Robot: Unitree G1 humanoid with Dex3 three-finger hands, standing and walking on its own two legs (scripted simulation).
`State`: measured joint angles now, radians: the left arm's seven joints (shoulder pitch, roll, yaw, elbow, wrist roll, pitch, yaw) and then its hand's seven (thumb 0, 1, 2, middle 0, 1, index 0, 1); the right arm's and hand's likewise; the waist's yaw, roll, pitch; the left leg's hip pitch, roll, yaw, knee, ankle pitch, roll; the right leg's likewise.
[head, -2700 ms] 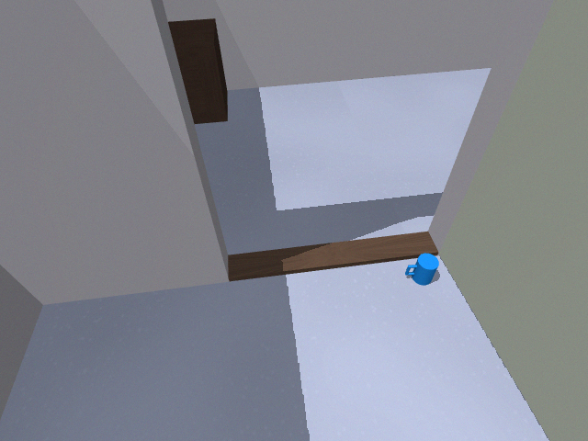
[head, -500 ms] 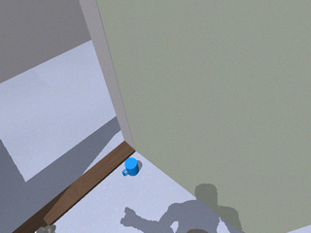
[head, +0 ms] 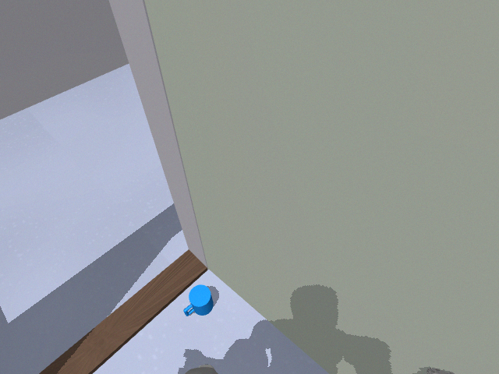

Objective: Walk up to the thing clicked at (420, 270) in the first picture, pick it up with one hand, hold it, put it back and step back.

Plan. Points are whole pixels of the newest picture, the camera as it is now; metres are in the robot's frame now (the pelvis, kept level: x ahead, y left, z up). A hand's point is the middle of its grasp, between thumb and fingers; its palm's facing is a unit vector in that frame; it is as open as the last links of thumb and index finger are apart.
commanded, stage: walk up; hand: left
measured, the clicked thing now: (197, 303) +0.45 +0.22 -0.70
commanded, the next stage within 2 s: stand in 1.86 s
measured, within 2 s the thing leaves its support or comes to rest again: neither
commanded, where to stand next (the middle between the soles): +0.09 +0.02 m, yaw +0 degrees
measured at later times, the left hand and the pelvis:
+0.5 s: hand out of the picture +0.14 +0.27 -0.12, palm faces -0.06 -0.90 -0.42, open 7.4 cm; pelvis +0.02 +0.00 +0.01, yaw -3 degrees
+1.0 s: hand out of the picture +0.10 +0.26 -0.13, palm faces -0.04 -0.94 -0.34, open 7.4 cm; pelvis +0.01 +0.01 +0.03, yaw -1 degrees
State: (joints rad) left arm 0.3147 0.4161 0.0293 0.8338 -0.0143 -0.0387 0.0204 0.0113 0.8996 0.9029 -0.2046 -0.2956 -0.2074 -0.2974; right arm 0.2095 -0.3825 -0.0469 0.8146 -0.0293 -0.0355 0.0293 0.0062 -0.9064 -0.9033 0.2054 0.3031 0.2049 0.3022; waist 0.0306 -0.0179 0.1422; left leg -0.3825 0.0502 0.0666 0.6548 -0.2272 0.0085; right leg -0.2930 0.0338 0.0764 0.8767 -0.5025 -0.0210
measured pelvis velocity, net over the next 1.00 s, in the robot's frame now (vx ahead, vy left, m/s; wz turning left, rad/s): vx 0.01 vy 0.01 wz -0.02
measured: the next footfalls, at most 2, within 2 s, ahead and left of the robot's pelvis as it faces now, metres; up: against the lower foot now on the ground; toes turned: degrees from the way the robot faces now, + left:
right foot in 0.20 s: +0.07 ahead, -0.12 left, +0.00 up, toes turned -3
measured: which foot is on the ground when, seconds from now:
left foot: down 0.00-1.00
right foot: up 0.00-0.18, down 0.20-1.00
